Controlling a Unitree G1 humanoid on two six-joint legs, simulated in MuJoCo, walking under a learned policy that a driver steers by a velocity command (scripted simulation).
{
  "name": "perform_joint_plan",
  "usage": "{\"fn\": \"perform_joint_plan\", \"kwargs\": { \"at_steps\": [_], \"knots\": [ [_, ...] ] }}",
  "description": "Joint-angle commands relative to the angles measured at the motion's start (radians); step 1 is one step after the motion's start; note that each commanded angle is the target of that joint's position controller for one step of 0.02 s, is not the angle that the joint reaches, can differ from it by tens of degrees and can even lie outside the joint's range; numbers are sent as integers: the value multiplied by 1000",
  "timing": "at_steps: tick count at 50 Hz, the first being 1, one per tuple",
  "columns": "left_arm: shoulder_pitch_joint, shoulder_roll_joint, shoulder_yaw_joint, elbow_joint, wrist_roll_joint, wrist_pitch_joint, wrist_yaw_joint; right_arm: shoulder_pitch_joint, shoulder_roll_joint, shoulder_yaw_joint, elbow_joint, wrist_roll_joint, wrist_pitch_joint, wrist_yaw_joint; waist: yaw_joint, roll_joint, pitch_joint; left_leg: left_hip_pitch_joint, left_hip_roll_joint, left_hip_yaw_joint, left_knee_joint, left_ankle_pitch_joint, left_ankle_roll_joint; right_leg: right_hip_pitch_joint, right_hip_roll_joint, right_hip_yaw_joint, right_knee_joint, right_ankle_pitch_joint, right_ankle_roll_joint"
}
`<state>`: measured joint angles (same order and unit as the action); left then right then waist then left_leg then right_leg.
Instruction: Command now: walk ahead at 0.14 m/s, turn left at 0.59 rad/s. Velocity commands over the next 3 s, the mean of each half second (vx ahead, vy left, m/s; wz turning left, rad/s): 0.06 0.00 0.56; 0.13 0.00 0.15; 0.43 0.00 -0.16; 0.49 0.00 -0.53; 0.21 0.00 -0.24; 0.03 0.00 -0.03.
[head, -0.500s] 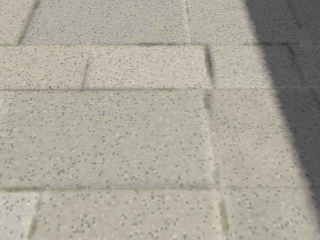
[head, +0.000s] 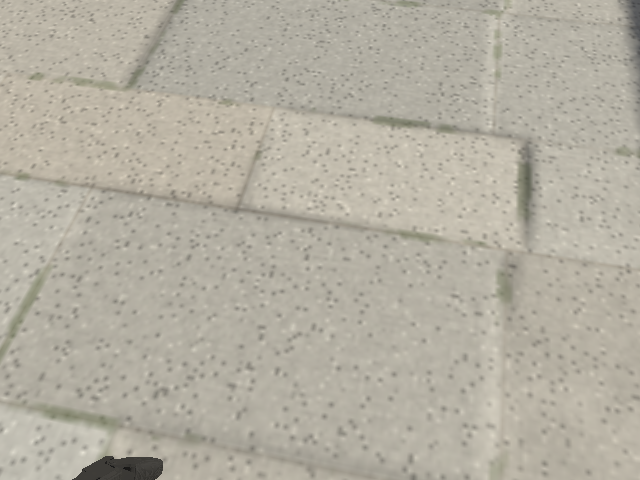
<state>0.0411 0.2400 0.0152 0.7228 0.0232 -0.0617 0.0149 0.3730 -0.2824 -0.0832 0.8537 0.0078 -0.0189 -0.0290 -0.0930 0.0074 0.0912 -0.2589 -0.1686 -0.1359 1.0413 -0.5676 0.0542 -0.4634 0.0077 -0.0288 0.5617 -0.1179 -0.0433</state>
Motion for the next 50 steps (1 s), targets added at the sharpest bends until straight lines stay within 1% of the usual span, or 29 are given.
{"fn": "perform_joint_plan", "kwargs": {
  "at_steps": [1,3,6,10,12,15,17,18,19,20,21,22,23,24,25,26,28,33,36,38,39,40,41,42,43,45,46,48,50],
  "knots": [
    [123,70,22,-49,-11,19,13,50,-116,-27,-64,-31,22,7,70,-61,-247,-257,110,48,256,50,-45,408,-363,313,-175,549,-185],
    [105,89,23,-44,-4,27,22,35,-86,-22,-72,-40,56,35,56,-144,-156,-215,129,75,230,106,-74,254,-284,174,-244,443,-163],
    [120,118,35,-36,8,24,18,24,-68,-16,-97,-28,76,47,42,-137,-174,-189,126,97,185,142,-80,205,-282,97,-265,406,-184],
    [117,134,45,-40,9,37,17,-75,-59,-3,-150,-35,95,62,57,-158,-159,-189,175,127,3,200,-71,183,-296,47,-309,97,-175],
    [114,155,54,-43,10,47,12,-120,-52,7,-176,-31,98,73,70,-172,-152,-126,186,151,-121,202,-61,160,-296,18,-313,-12,-160],
    [149,192,69,-38,13,63,5,-158,-67,10,-205,-25,91,78,95,-170,-156,-61,175,193,-249,157,-41,182,-326,7,-282,-74,-145],
    [153,210,76,-36,5,74,1,-141,-64,11,-213,-23,79,79,80,-148,-154,22,161,214,-399,198,-17,173,-330,-22,-216,-74,-107],
    [172,206,78,-30,4,81,-2,-105,-70,8,-201,-23,69,75,67,-110,-155,100,143,204,-505,241,1,132,-316,-54,-148,-73,-60],
    [216,180,78,-18,6,90,-10,-76,-103,0,-194,-31,57,64,61,28,-128,142,208,54,-684,269,22,65,-260,-123,7,-163,15],
    [252,74,50,-69,3,100,-18,-108,-231,-21,-237,-34,50,50,101,336,-113,195,523,-399,-807,363,116,-181,-96,-201,273,-515,109],
    [129,135,60,-92,6,117,1,-59,-269,-41,-231,-43,52,39,19,207,-61,27,565,-381,-793,578,220,-166,-47,-33,417,-508,100],
    [123,121,58,-90,-13,126,1,-86,-212,-25,-214,-43,51,32,59,160,-56,9,490,-263,-769,615,212,-130,-61,18,468,-423,90],
    [156,117,57,-71,-20,123,-3,-154,-165,-9,-217,-35,49,30,101,150,-45,-7,418,-170,-772,595,173,-105,-65,32,462,-330,79],
    [193,135,65,-44,-12,116,-4,-215,-144,-2,-229,-33,47,27,127,152,-70,30,357,-111,-762,600,142,-93,-55,20,467,-266,71],
    [230,150,71,-19,2,113,-7,-227,-115,7,-235,-24,42,22,127,160,-101,64,338,-75,-744,707,144,-77,-44,3,500,-239,71],
    [241,153,74,-11,4,113,-11,-213,-91,17,-233,-19,37,22,124,131,-136,96,339,-65,-732,784,150,-57,-39,7,518,-239,73],
    [228,128,67,-12,-7,119,-17,-182,-82,22,-219,-18,28,22,113,91,-154,148,355,-68,-728,806,156,-50,-42,18,478,-241,77],
    [187,94,48,-15,-7,129,-13,-143,-85,27,-185,-30,26,19,71,130,-116,156,364,-99,-725,673,163,48,-33,19,216,-293,61],
    [206,91,43,-5,-18,122,1,-148,-94,28,-164,-35,28,20,72,124,-113,116,366,-126,-696,699,165,150,-7,5,78,-312,40],
    [270,64,33,22,-7,103,2,-151,-93,31,-145,-23,33,16,109,87,-144,62,327,-137,-703,362,138,296,18,-33,-118,-213,21],
    [294,72,32,33,6,89,3,-149,-86,32,-140,-18,35,14,120,60,-133,-34,298,-146,-698,145,112,393,3,-9,-165,-194,1],
    [333,109,36,38,19,75,5,-172,-48,43,-154,-22,33,17,135,-28,-108,-165,244,-114,-616,7,79,460,-110,144,-227,-345,-37],
    [349,210,61,41,8,70,1,-220,-23,48,-183,-20,30,22,146,-182,-36,-323,103,51,-463,27,40,436,-238,377,-355,-616,-112],
    [380,239,78,64,9,70,-7,-285,-67,38,-207,-41,23,30,180,-245,58,-362,92,138,-312,80,24,342,-366,538,-478,-711,-186],
    [370,195,68,70,11,63,-11,-307,-86,27,-214,-48,14,39,164,-184,102,-382,138,100,-211,114,20,314,-377,554,-505,-680,-210],
    [314,159,61,65,-2,46,-13,-228,-80,22,-176,-46,1,59,112,-138,60,-372,168,100,-162,182,3,362,-306,432,-497,-537,-175],
    [301,146,59,66,-6,34,-13,-212,-69,23,-162,-49,-6,69,108,-130,35,-354,170,122,-170,215,-2,386,-266,357,-482,-428,-161],
    [309,139,61,79,-9,16,-17,-234,-36,31,-156,-46,-13,80,122,-125,-2,-303,165,163,-240,264,-16,405,-208,246,-453,-286,-144],
    [341,141,65,98,-9,9,-21,-287,-16,39,-171,-44,-14,83,148,-142,-7,-259,166,185,-336,282,-24,399,-199,205,-436,-236,-146]
  ]
}}
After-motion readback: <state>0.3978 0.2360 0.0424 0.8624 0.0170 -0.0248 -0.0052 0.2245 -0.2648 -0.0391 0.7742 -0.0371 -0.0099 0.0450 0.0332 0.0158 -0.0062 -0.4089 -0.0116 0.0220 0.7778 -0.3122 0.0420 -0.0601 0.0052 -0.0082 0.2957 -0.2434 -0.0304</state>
